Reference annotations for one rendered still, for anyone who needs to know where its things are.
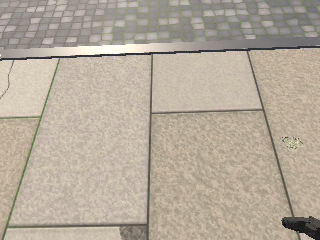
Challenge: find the robot right hand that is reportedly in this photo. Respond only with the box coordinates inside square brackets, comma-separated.
[281, 216, 320, 240]

